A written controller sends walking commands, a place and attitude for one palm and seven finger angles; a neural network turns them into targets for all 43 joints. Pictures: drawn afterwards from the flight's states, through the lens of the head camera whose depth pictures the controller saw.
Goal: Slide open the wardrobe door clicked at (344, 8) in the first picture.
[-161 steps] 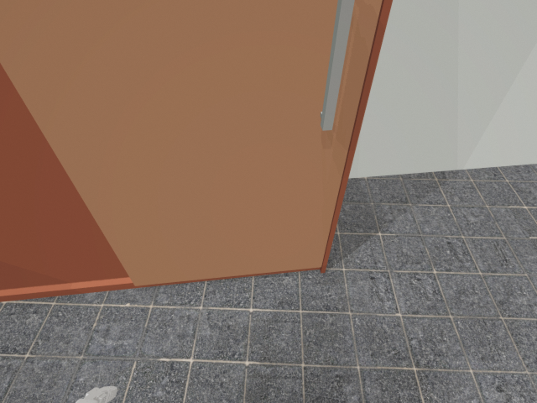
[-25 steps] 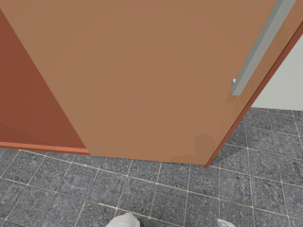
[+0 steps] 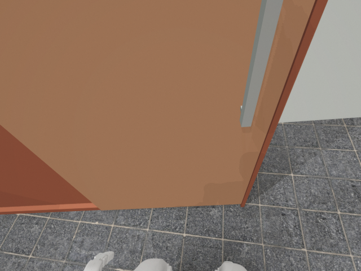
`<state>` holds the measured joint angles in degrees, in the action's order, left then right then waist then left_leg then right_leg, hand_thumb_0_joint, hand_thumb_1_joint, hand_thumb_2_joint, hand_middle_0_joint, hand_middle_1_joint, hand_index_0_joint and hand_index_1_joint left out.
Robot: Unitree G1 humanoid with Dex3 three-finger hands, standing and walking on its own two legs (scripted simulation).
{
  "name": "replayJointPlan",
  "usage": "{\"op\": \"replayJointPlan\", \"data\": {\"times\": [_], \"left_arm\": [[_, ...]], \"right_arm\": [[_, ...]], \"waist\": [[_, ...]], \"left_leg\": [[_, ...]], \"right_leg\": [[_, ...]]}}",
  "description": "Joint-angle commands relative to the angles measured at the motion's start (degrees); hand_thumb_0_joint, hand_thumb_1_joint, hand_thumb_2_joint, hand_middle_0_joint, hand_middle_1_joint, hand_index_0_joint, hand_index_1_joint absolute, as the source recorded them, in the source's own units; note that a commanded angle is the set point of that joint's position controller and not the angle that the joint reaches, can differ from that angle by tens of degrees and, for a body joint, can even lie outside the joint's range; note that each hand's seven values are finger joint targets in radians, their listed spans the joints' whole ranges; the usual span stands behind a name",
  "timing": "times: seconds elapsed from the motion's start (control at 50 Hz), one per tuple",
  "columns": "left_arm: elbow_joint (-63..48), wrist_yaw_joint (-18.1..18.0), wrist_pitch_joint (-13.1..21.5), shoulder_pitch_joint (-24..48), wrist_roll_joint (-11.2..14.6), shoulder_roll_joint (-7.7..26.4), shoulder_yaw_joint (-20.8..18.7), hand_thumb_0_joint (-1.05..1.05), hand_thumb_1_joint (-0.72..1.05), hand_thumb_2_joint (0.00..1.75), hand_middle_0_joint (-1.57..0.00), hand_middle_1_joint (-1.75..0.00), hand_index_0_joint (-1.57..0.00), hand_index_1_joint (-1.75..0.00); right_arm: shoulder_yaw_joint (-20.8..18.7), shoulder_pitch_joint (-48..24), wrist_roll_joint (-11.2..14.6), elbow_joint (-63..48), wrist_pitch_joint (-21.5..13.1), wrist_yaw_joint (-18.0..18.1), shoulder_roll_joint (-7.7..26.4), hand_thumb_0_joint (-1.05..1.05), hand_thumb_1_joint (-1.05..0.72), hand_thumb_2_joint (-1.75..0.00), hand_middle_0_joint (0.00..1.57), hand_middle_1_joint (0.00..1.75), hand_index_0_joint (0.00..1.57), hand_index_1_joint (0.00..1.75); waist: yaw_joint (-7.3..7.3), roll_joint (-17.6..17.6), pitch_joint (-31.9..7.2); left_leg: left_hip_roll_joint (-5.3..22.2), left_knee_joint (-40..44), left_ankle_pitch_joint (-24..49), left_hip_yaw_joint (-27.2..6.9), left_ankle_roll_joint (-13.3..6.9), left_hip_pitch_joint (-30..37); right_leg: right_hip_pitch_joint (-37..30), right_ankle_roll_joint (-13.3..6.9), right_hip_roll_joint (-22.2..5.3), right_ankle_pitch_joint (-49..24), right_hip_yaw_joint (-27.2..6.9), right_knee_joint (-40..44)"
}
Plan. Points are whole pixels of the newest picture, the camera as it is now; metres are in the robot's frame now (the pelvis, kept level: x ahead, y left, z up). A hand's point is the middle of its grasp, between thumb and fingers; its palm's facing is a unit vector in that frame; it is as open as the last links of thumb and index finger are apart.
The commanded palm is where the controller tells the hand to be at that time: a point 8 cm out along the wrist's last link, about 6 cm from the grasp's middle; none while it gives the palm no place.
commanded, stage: come to a stop and stand still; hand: right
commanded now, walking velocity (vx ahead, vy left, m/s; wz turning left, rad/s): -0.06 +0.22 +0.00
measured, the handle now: (254, 64) +0.47 -0.15 +0.19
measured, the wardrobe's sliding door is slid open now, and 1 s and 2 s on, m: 0.00 0.00 0.00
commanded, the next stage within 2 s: look again from close up in 1.48 s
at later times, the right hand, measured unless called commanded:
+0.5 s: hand out of the picture -0.13 -0.15 -0.15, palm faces +0.08 +0.97 -0.25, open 7.3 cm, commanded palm none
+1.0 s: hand out of the picture -0.16 -0.12 -0.17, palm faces +0.15 +0.98 -0.12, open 7.3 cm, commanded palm none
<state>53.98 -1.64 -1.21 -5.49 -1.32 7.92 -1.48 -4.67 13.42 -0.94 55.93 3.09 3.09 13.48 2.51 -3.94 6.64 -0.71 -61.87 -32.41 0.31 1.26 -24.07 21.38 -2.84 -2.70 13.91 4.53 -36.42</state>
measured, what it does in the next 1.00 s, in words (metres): steps on the spot: left foot, then right foot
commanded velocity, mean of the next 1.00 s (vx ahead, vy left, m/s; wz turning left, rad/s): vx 0.09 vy -0.02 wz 0.00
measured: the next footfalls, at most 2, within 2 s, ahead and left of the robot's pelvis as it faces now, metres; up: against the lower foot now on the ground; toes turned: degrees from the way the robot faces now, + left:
left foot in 0.40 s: -0.11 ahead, +0.11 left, +0.00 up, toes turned +5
right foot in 0.90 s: -0.01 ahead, -0.13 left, +0.00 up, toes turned -7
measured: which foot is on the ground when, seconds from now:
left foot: up 0.00-0.38, down 0.40-1.00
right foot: down 0.00-0.40, up 0.42-0.88, down 0.90-1.00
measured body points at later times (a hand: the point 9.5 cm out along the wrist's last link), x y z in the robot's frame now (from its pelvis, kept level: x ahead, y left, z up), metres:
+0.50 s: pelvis -0.09 +0.03 +0.02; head -0.11 +0.05 +0.47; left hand -0.10 +0.28 -0.14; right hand -0.13 -0.20 -0.13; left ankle -0.15 +0.11 -0.73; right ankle -0.03 -0.10 -0.66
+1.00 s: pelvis -0.05 +0.00 +0.01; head -0.04 +0.00 +0.46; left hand +0.01 +0.23 -0.15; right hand -0.17 -0.17 -0.15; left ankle -0.15 +0.11 -0.73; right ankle -0.05 -0.12 -0.73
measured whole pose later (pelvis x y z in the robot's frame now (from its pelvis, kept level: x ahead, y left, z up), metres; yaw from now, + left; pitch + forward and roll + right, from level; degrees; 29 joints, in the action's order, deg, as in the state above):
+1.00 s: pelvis -0.05 +0.00 +0.01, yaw -1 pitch -1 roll -1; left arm 63.3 -2.5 1.1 -10.9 -0.8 8.5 -1.1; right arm -0.9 26.2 -1.1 68.3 -0.3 2.7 3.9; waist 3.4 -2.5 1.5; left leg 2.8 -28.4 -23.6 5.2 0.1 -3.6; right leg 13.4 0.8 -2.3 15.8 6.1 -30.0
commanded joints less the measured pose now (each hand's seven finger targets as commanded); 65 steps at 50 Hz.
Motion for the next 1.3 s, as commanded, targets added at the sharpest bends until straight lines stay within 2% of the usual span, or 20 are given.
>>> {"op": "replayJointPlan", "data": {"times": [0.0,0.12,0.24,0.3,0.34,0.36,0.38,0.4,0.42,0.46,0.5,0.58,0.7,0.8,0.84,0.9,0.92,0.98,1.08,1.28], "left_arm": [[-3.35,-1.64,0.87,-3.37,-0.07,10.8,-2.35,0.0,0.9,0.9,-0.2,-0.3,-0.2,-0.3],[-2.0,-1.55,1.24,-7.17,0.26,10.78,-3.02,0.0,0.9,0.9,-0.2,-0.3,-0.2,-0.3],[-0.23,-0.22,-0.3,-8.58,-0.98,13.04,-4.34,0.0,0.9,0.9,-0.2,-0.3,-0.2,-0.3],[0.81,0.13,-0.88,-8.79,-1.47,13.11,-4.7,0.0,0.9,0.9,-0.2,-0.3,-0.2,-0.3],[1.05,0.13,-1.72,-7.34,-0.81,10.15,-4.36,0.0,0.9,0.9,-0.2,-0.3,-0.2,-0.3],[1.21,0.19,-1.73,-8.59,0.32,4.93,-3.41,0.0,0.9,0.9,-0.2,-0.3,-0.2,-0.3],[1.14,-0.07,-2.03,-8.74,-0.1,2.82,-3.15,0.0,0.9,0.9,-0.2,-0.3,-0.2,-0.3],[0.85,0.37,-2.55,-10.0,-0.61,5.41,-3.59,0.0,0.9,0.9,-0.2,-0.3,-0.2,-0.3],[1.7,1.25,-3.13,-12.63,-0.64,5.83,-3.94,0.0,0.9,0.9,-0.2,-0.3,-0.2,-0.3],[4.39,2.12,-2.44,-16.54,-0.77,6.48,-4.1,0.0,0.9,0.9,-0.2,-0.3,-0.2,-0.3],[4.81,2.38,-0.6,-16.02,-0.88,5.15,-3.26,0.0,0.9,0.9,-0.2,-0.3,-0.2,-0.3],[4.06,1.91,0.63,-11.4,-0.96,5.16,-2.74,0.0,0.9,0.9,-0.2,-0.3,-0.2,-0.3],[4.57,1.33,0.67,-8.59,-0.19,3.52,-1.51,0.0,0.9,0.9,-0.2,-0.3,-0.2,-0.3],[6.27,0.84,1.58,-8.54,0.77,0.74,-0.33,0.0,0.9,0.9,-0.2,-0.3,-0.2,-0.3],[8.08,0.22,2.34,-11.6,0.89,1.0,-0.03,0.0,0.9,0.9,-0.2,-0.3,-0.2,-0.3],[10.26,-0.88,3.13,-16.14,0.55,6.52,-0.89,0.0,0.9,0.9,-0.2,-0.3,-0.2,-0.3],[10.26,-0.89,2.6,-15.64,0.52,6.97,-1.12,0.0,0.9,0.9,-0.2,-0.3,-0.2,-0.3],[10.24,-1.6,2.23,-12.35,0.98,5.38,0.04,0.0,0.9,0.9,-0.2,-0.3,-0.2,-0.3],[9.76,-1.77,2.07,-10.7,0.77,4.87,0.18,0.0,0.9,0.9,-0.2,-0.3,-0.2,-0.3],[10.16,-0.98,2.12,-9.93,0.42,6.09,0.46,0.0,0.9,0.9,-0.2,-0.3,-0.2,-0.3]], "right_arm": [[-1.27,7.37,-0.53,-2.02,0.05,-0.63,3.74,0.0,-0.9,-0.9,0.2,0.3,0.2,0.3],[-1.22,7.82,-0.71,-2.76,0.96,-2.09,3.37,0.0,-0.9,-0.9,0.2,0.3,0.2,0.3],[-0.02,11.25,-0.5,-0.38,1.47,-2.87,1.0,0.0,-0.9,-0.9,0.2,0.3,0.2,0.3],[0.55,18.27,0.21,2.49,0.98,-2.76,-0.75,0.0,-0.9,-0.9,0.2,0.3,0.2,0.3],[0.21,26.3,-0.15,5.72,0.67,-2.33,0.59,0.0,-0.9,-0.9,0.2,0.3,0.2,0.3],[0.09,24.91,-1.09,5.24,-0.3,-1.75,3.9,0.0,-0.9,-0.9,0.2,0.3,0.2,0.3],[0.81,14.94,-1.04,2.47,-0.33,-1.24,5.93,0.0,-0.9,-0.9,0.2,0.3,0.2,0.3],[1.15,6.68,-0.71,-0.95,-0.59,-0.91,5.69,0.0,-0.9,-0.9,0.2,0.3,0.2,0.3],[0.44,0.22,-0.39,-2.27,-1.21,-0.92,6.95,0.0,-0.9,-0.9,0.2,0.3,0.2,0.3],[1.12,0.12,0.15,-1.06,-4.16,-0.83,2.93,0.0,-0.9,-0.9,0.2,0.3,0.2,0.3],[2.24,9.37,0.12,2.7,-5.54,-1.3,0.4,0.0,-0.9,-0.9,0.2,0.3,0.2,0.3],[2.49,19.5,-0.09,6.6,-6.25,-1.02,-0.79,0.0,-0.9,-0.9,0.2,0.3,0.2,0.3],[2.59,21.32,-0.62,8.38,-6.4,-0.88,-1.97,0.0,-0.9,-0.9,0.2,0.3,0.2,0.3],[2.69,17.89,-0.8,9.44,-5.75,-0.66,-2.16,0.0,-0.9,-0.9,0.2,0.3,0.2,0.3],[2.9,16.35,-0.26,10.05,-5.42,-0.57,-2.89,0.0,-0.9,-0.9,0.2,0.3,0.2,0.3],[3.33,18.38,-0.2,10.42,-4.68,-0.11,-5.99,0.0,-0.9,-0.9,0.2,0.3,0.2,0.3],[3.34,18.0,-0.57,10.27,-4.28,0.22,-6.84,0.0,-0.9,-0.9,0.2,0.3,0.2,0.3],[3.27,15.95,-0.09,11.08,-3.38,-0.12,-4.45,0.0,-0.9,-0.9,0.2,0.3,0.2,0.3],[3.2,14.63,-0.21,10.95,-3.33,-0.16,-3.23,0.0,-0.9,-0.9,0.2,0.3,0.2,0.3],[2.96,8.36,0.08,8.1,-2.99,-0.54,-0.52,0.0,-0.9,-0.9,0.2,0.3,0.2,0.3]], "waist": [[-1.67,12.45,-8.89],[-3.26,12.82,-13.01],[-3.77,19.32,-9.4],[-1.49,18.69,-9.31],[1.97,8.92,-7.15],[0.92,-4.52,-4.86],[-1.69,-10.63,2.61],[-4.2,-4.75,3.33],[-6.99,-3.29,-0.54],[-7.83,-2.73,2.28],[-4.34,-0.92,4.27],[0.04,-2.97,3.94],[0.5,-4.54,0.81],[-0.55,-6.83,-1.41],[-2.21,-6.3,-3.03],[-2.79,3.55,-7.91],[-2.94,4.81,-5.17],[-2.47,11.31,-3.3],[-2.25,5.71,-3.68],[-1.76,3.75,-4.29]], "left_leg": [[-0.15,-16.78,7.08,-6.18,1.66,-5.3],[1.42,-6.94,10.76,-4.35,2.56,-4.52],[-1.01,16.26,2.48,5.9,-0.21,8.81],[-3.19,31.94,2.68,9.01,-2.19,18.76],[-2.06,48.42,10.71,8.49,-3.18,28.7],[9.86,57.74,-0.11,-7.0,-6.59,25.39],[20.86,61.79,-9.86,-18.42,-9.7,9.97],[23.27,63.23,-9.65,-18.1,-11.07,-0.43],[21.33,63.56,-5.83,-14.84,-11.37,-4.11],[16.0,60.58,-2.53,-9.23,-5.65,-0.43],[13.55,56.03,7.9,-6.13,-4.87,11.77],[16.52,53.63,16.55,-8.29,-6.79,23.27],[17.51,49.07,34.98,-7.83,-9.28,24.04],[13.89,43.77,48.12,-2.78,-7.76,18.45],[10.97,39.09,47.74,-0.04,-5.1,15.47],[7.33,35.54,29.96,1.97,-1.73,8.27],[6.76,37.74,22.7,1.73,-1.45,7.46],[7.09,39.84,24.25,2.04,-0.83,11.6],[7.78,40.06,37.75,2.15,-1.33,15.76],[8.2,42.52,28.92,2.49,-1.25,17.85]], "right_leg": [[-8.19,-6.25,-15.71,-38.07,-11.95,15.04],[-12.66,-5.47,-14.75,-6.39,-13.44,21.56],[-5.16,-0.19,-10.82,22.64,-13.64,32.39],[-2.67,2.08,-8.73,22.47,-11.44,34.34],[5.0,6.6,-2.81,22.45,-4.09,26.07],[9.8,7.93,2.73,17.19,0.96,8.39],[13.07,6.62,4.13,13.44,-0.74,-8.01],[10.3,5.48,2.42,8.81,-4.8,-18.03],[5.89,5.88,2.87,3.95,-4.5,-27.1],[9.53,5.37,0.25,-0.89,-5.41,-27.69],[15.47,5.85,-0.45,-4.11,-2.73,-24.5],[20.23,6.14,-2.1,-2.89,-3.02,-20.35],[13.18,6.11,-2.24,3.51,-1.95,-10.29],[-1.31,4.74,0.65,2.85,0.99,2.82],[-10.79,4.07,1.06,-6.58,1.7,12.19],[-24.04,-0.39,-8.16,-33.76,-4.13,7.66],[-22.09,-0.76,-9.35,-33.0,-3.92,7.58],[-17.98,-0.33,-7.32,-33.65,-3.64,9.89],[-16.44,1.0,-5.2,-32.5,-2.31,9.71],[-14.9,1.38,-4.84,-24.21,-3.93,14.16]]}}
